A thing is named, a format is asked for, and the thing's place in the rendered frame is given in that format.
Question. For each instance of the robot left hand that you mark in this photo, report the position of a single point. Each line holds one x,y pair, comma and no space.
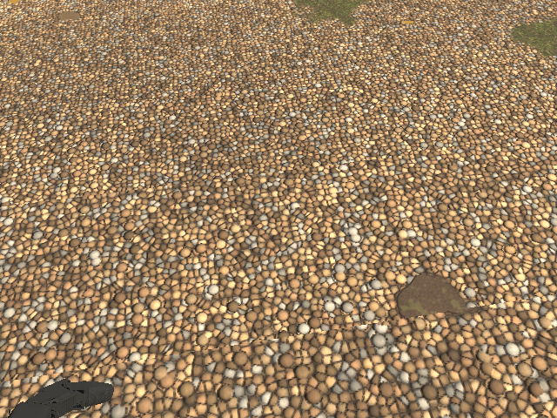
62,397

